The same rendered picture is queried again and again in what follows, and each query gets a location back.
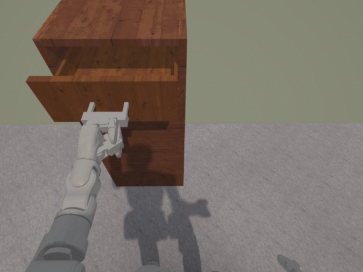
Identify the drawer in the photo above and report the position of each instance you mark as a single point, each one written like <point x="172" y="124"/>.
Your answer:
<point x="144" y="76"/>

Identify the left robot upper arm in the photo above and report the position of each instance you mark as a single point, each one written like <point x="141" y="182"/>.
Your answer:
<point x="57" y="266"/>

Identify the left robot hand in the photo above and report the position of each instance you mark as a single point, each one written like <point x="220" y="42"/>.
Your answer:
<point x="90" y="139"/>

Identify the left robot forearm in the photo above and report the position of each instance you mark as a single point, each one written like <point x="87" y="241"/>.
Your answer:
<point x="67" y="238"/>

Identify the right robot hand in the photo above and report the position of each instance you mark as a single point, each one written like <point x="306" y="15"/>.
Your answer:
<point x="288" y="264"/>

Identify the handle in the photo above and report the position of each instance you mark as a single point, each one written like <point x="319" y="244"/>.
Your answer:
<point x="122" y="117"/>

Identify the left robot shin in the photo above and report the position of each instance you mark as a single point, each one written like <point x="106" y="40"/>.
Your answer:
<point x="152" y="263"/>

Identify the cabinet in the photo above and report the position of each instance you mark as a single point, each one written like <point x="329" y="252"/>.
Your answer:
<point x="153" y="153"/>

